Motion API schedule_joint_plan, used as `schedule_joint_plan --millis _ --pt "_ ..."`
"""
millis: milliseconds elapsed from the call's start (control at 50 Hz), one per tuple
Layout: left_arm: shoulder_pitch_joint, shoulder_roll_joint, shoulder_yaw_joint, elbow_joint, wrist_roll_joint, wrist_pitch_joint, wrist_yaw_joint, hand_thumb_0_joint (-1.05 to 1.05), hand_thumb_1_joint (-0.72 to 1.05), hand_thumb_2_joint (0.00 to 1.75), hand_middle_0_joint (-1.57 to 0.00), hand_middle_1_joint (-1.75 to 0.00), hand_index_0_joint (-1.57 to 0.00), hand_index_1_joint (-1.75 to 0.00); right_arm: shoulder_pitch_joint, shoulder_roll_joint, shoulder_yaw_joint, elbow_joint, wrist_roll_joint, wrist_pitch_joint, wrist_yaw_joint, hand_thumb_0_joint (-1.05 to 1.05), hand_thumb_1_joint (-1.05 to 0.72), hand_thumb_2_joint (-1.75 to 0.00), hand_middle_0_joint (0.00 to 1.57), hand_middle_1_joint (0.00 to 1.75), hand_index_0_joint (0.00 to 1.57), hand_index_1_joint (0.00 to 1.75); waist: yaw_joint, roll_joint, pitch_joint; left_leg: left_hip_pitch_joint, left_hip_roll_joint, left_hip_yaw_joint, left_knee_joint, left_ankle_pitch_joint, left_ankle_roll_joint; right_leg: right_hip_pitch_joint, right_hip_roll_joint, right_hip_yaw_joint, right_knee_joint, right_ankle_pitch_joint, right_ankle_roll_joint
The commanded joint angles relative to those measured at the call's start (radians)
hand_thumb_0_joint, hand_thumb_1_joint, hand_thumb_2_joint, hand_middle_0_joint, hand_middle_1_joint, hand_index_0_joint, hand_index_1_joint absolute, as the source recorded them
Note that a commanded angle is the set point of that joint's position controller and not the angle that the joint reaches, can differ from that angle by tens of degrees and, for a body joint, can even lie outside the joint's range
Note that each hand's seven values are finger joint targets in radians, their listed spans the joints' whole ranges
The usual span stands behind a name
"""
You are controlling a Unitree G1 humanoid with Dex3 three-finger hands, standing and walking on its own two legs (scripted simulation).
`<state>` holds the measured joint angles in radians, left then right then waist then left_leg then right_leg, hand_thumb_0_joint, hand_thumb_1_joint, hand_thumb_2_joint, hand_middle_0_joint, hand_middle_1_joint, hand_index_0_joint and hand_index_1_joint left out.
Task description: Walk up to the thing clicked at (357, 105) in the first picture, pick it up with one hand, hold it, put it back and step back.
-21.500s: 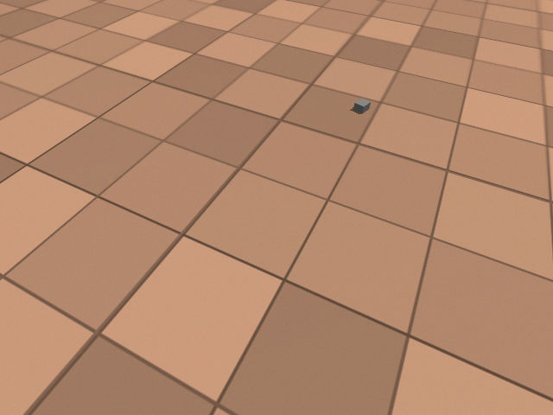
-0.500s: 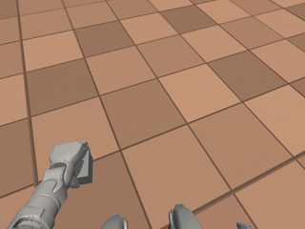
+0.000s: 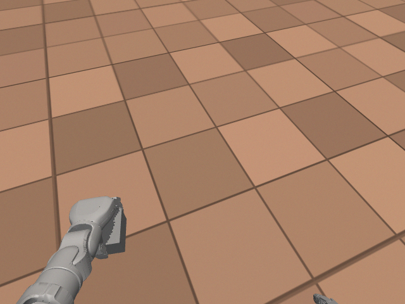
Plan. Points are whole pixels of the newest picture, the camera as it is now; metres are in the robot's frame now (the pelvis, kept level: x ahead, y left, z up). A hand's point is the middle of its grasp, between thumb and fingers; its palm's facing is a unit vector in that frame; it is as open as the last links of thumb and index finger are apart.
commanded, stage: hold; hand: left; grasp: from above
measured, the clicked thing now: (107, 232) +0.32 +0.21 -0.10
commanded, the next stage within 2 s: crouch in 1.80 s
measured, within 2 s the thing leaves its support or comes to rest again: neither
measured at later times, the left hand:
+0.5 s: hand (97, 223) +0.31 +0.21 -0.04, palm faces -0.45 -0.05 -0.89, open 11.0 cm
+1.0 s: hand (98, 232) +0.29 +0.20 -0.02, palm faces -0.45 -0.05 -0.89, open 11.0 cm
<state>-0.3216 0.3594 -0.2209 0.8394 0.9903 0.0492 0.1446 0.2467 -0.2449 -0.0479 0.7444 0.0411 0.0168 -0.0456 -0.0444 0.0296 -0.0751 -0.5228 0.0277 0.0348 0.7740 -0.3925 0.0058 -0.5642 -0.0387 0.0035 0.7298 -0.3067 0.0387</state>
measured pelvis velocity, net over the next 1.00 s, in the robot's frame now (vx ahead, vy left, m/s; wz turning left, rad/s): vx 0.00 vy -0.01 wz -0.01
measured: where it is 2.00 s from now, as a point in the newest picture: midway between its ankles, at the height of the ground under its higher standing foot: outside the picture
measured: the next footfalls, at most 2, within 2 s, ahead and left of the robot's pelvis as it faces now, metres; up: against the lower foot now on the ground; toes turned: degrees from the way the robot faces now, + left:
none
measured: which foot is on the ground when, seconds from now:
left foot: down 0.00-1.00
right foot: down 0.00-1.00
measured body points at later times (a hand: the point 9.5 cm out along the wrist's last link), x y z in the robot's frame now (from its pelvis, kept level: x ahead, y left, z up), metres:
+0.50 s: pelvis +0.01 +0.00 +0.02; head +0.03 -0.02 +0.46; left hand +0.33 +0.21 +0.01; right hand +0.11 -0.27 -0.11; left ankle +0.00 +0.11 -0.71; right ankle +0.03 -0.15 -0.71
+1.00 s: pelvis +0.00 -0.01 +0.02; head +0.00 -0.03 +0.47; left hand +0.31 +0.20 +0.03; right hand +0.13 -0.27 -0.09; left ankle +0.00 +0.11 -0.71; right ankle +0.03 -0.15 -0.71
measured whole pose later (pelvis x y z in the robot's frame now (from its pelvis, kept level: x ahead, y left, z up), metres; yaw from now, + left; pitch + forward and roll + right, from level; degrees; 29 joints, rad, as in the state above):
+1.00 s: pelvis +0.00 -0.01 +0.02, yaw +0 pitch +1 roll +0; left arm -0.24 0.37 -0.23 0.67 1.00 0.03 0.01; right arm 0.21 -0.26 -0.04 0.69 0.05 0.06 -0.03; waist 0.00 0.05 -0.02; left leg -0.28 0.02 0.05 0.54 -0.28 -0.01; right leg -0.34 -0.04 0.01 0.54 -0.22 0.03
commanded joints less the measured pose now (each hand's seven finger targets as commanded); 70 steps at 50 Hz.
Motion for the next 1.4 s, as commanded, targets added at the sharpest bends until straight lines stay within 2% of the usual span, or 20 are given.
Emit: schedule_joint_plan --millis 0,120,240,420,560,640,720,880,920,940,980,1040,1060,1100,1180,1220,1280,1300,1320,1380 --pt "-0.385 0.206 0.083 -0.187 0.018 -0.001 0.036 0.0 0.64 0.9 -1.05 -0.66 -1.03 -0.69 0.006 -0.155 -0.054 -0.096 0.005 -0.026 -0.011 0.0 -0.9 -0.9 0.2 0.3 0.2 0.3 -0.008 0.021 -0.284 0.181 -0.039 -0.026 -0.145 0.326 -0.01 0.168 0.063 -0.025 -0.112 0.224 -0.05" --pt "-0.324 0.175 0.064 -0.178 -0.001 0.003 -0.008 0.0 0.63 0.89 -1.05 -0.64 -1.02 -0.67 -0.004 -0.155 -0.058 -0.113 0.007 -0.025 0.001 0.0 -0.9 -0.9 0.2 0.3 0.2 0.3 0.008 0.012 -0.257 0.205 -0.034 -0.028 -0.185 0.354 -0.016 0.203 0.067 -0.03 -0.134 0.233 -0.054" --pt "-0.315 0.204 0.081 -0.234 0.004 -0.015 -0.046 0.0 0.62 0.91 -1.06 -0.63 -1.02 -0.67 -0.013 -0.161 -0.058 -0.139 0.009 -0.018 0.004 0.0 -0.9 -0.9 0.2 0.3 0.2 0.3 0.014 -0.003 -0.257 0.23 -0.035 -0.024 -0.2 0.387 -0.014 0.239 0.068 -0.027 -0.152 0.263 -0.052" --pt "-0.331 0.228 0.104 -0.296 0.018 -0.024 -0.042 0.0 0.64 0.92 -1.08 -0.62 -1.04 -0.66 -0.023 -0.159 -0.057 -0.15 0.006 -0.011 0.005 0.0 -0.9 -0.9 0.2 0.3 0.2 0.3 0.023 0.005 -0.265 0.265 -0.038 -0.011 -0.226 0.404 -0.01 0.284 0.066 -0.02 -0.178 0.293 -0.051" --pt "-0.302 0.197 0.087 -0.298 0.005 -0.012 -0.058 0.0 0.64 0.96 -1.08 -0.65 -1.04 -0.69 -0.045 -0.155 -0.053 -0.165 0.007 -0.004 0.011 0.0 -0.9 -0.9 0.2 0.3 0.2 0.3 0.026 -0.007 -0.226 0.276 -0.039 -0.005 -0.257 0.365 -0.003 0.298 0.061 -0.02 -0.211 0.265 -0.049" --pt "-0.293 0.219 0.097 -0.319 0.008 -0.013 -0.076 0.0 0.63 0.94 -1.07 -0.65 -1.03 -0.69 -0.066 -0.152 -0.049 -0.177 0.009 0.001 0.009 0.0 -0.9 -0.9 0.2 0.3 0.2 0.3 0.038 -0.02 -0.215 0.263 -0.046 -0.001 -0.273 0.332 0.005 0.322 0.055 -0.015 -0.233 0.246 -0.044" --pt "-0.266 0.208 0.09 -0.317 0.004 -0.019 -0.094 0.0 0.62 0.93 -1.07 -0.63 -1.04 -0.67 -0.083 -0.153 -0.045 -0.188 0.011 0.0 0.006 0.0 -0.9 -0.9 0.2 0.3 0.2 0.3 0.03 -0.03 -0.182 0.275 -0.043 -0.003 -0.294 0.284 0.005 0.307 0.057 -0.013 -0.249 0.195 -0.045" --pt "-0.266 0.23 0.113 -0.365 0.012 -0.021 -0.089 0.0 0.63 0.9 -1.06 -0.63 -1.03 -0.67 -0.111 -0.145 -0.038 -0.193 0.013 0.001 0.0 0.0 -0.9 -0.9 0.2 0.3 0.2 0.3 0.04 -0.011 -0.191 0.294 -0.051 0.008 -0.307 0.277 0.009 0.329 0.049 -0.005 -0.268 0.195 -0.042" --pt "-0.28 0.212 0.096 -0.396 0.009 -0.022 -0.091 0.0 0.61 0.92 -1.06 -0.64 -1.02 -0.68 -0.11 -0.145 -0.037 -0.196 0.013 0.0 0.0 0.0 -0.9 -0.9 0.2 0.3 0.2 0.3 0.036 -0.025 -0.19 0.3 -0.049 0.006 -0.311 0.271 0.009 0.333 0.049 -0.004 -0.271 0.188 -0.04" --pt "-0.275 0.234 0.114 -0.39 0.01 -0.02 -0.089 0.0 0.62 0.92 -1.05 -0.65 -1.02 -0.68 -0.118 -0.146 -0.038 -0.193 0.014 0.0 -0.001 0.0 -0.9 -0.9 0.2 0.3 0.2 0.3 0.044 -0.013 -0.189 0.3 -0.049 0.005 -0.316 0.264 0.008 0.331 0.049 -0.006 -0.274 0.179 -0.041" --pt "-0.264 0.203 0.087 -0.389 0.012 -0.012 -0.094 0.0 0.61 0.91 -1.04 -0.65 -1.02 -0.68 -0.12 -0.137 -0.033 -0.195 0.014 0.0 -0.001 0.0 -0.9 -0.9 0.2 0.3 0.2 0.3 0.04 -0.024 -0.18 0.305 -0.045 0.002 -0.322 0.269 0.008 0.327 0.051 -0.011 -0.277 0.18 -0.042" --pt "-0.232 0.225 0.108 -0.382 0.004 -0.012 -0.105 0.0 0.62 0.91 -1.04 -0.66 -1.02 -0.68 -0.14 -0.138 -0.031 -0.203 0.018 0.001 -0.002 0.0 -0.9 -0.9 0.2 0.3 0.2 0.3 0.054 -0.034 -0.159 0.287 -0.05 0.005 -0.331 0.236 0.011 0.342 0.046 -0.007 -0.293 0.149 -0.038" --pt "-0.245 0.204 0.088 -0.405 -0.003 -0.012 -0.114 0.0 0.63 0.9 -1.05 -0.65 -1.02 -0.68 -0.144 -0.133 -0.027 -0.206 0.017 0.002 -0.002 0.0 -0.9 -0.9 0.2 0.3 0.2 0.3 0.044 -0.031 -0.16 0.296 -0.051 0.007 -0.333 0.232 0.014 0.34 0.044 -0.004 -0.295 0.151 -0.037" --pt "-0.247 0.231 0.104 -0.417 -0.002 -0.013 -0.122 0.0 0.65 0.91 -1.07 -0.64 -1.04 -0.67 -0.147 -0.14 -0.028 -0.207 0.022 0.003 -0.005 0.0 -0.9 -0.9 0.2 0.3 0.2 0.3 0.051 -0.022 -0.162 0.307 -0.049 0.004 -0.34 0.242 0.01 0.343 0.045 -0.004 -0.295 0.155 -0.04" --pt "-0.222 0.208 0.085 -0.427 0.001 -0.016 -0.134 0.0 0.64 0.95 -1.08 -0.65 -1.04 -0.69 -0.155 -0.137 -0.025 -0.211 0.021 0.005 -0.007 0.0 -0.9 -0.9 0.2 0.3 0.2 0.3 0.045 -0.027 -0.143 0.322 -0.043 -0.005 -0.35 0.246 0.008 0.335 0.051 -0.011 -0.297 0.155 -0.044" --pt "-0.248 0.232 0.109 -0.439 0.001 -0.021 -0.133 0.0 0.62 0.94 -1.06 -0.65 -1.02 -0.69 -0.149 -0.135 -0.024 -0.206 0.021 0.004 -0.009 0.0 -0.9 -0.9 0.2 0.3 0.2 0.3 0.047 -0.024 -0.165 0.328 -0.043 -0.005 -0.348 0.256 0.007 0.343 0.053 -0.01 -0.295 0.163 -0.044" --pt "-0.278 0.219 0.091 -0.445 0.0 -0.024 -0.127 0.0 0.63 0.93 -1.05 -0.65 -1.03 -0.68 -0.15 -0.132 -0.022 -0.205 0.019 0.003 -0.011 0.0 -0.9 -0.9 0.2 0.3 0.2 0.3 0.047 0.0 -0.16 0.334 -0.04 -0.006 -0.353 0.263 0.003 0.333 0.056 -0.012 -0.294 0.167 -0.046" --pt "-0.253 0.235 0.114 -0.414 0.005 -0.023 -0.124 0.0 0.63 0.93 -1.06 -0.65 -1.03 -0.69 -0.144 -0.136 -0.023 -0.204 0.02 0.003 -0.011 0.0 -0.9 -0.9 0.2 0.3 0.2 0.3 0.047 -0.011 -0.158 0.333 -0.041 -0.003 -0.351 0.267 0.004 0.34 0.055 -0.012 -0.296 0.171 -0.046" --pt "-0.233 0.211 0.093 -0.413 0.006 -0.023 -0.123 0.0 0.63 0.94 -1.06 -0.65 -1.03 -0.69 -0.15 -0.132 -0.021 -0.206 0.02 0.002 -0.01 0.0 -0.9 -0.9 0.2 0.3 0.2 0.3 0.046 -0.027 -0.153 0.33 -0.044 -0.003 -0.353 0.267 0.006 0.342 0.052 -0.012 -0.299 0.171 -0.045" --pt "-0.24 0.224 0.106 -0.421 0.001 -0.021 -0.122 0.0 0.63 0.96 -1.07 -0.66 -1.03 -0.7 -0.151 -0.131 -0.022 -0.204 0.02 0.005 -0.01 0.0 -0.9 -0.9 0.2 0.3 0.2 0.3 0.054 -0.019 -0.158 0.333 -0.046 0.0 -0.351 0.278 0.007 0.352 0.049 -0.012 -0.304 0.18 -0.044"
